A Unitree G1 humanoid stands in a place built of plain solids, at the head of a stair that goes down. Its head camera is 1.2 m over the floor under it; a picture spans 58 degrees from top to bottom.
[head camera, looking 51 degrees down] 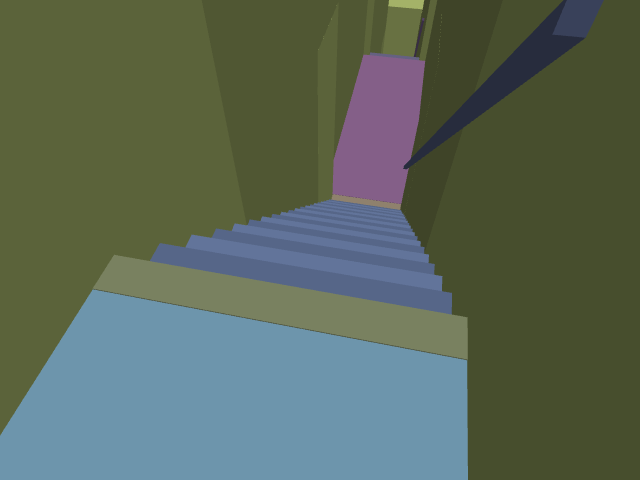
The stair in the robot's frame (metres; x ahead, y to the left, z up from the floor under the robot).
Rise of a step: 0.21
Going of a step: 0.22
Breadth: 1.20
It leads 12 degrees to the right of straight ahead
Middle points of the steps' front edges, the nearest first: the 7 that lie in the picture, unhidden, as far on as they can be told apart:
0.79 0.13 0.00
1.01 0.08 -0.21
1.22 0.04 -0.42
1.45 -0.01 -0.63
1.66 -0.06 -0.84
1.88 -0.10 -1.05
2.10 -0.15 -1.26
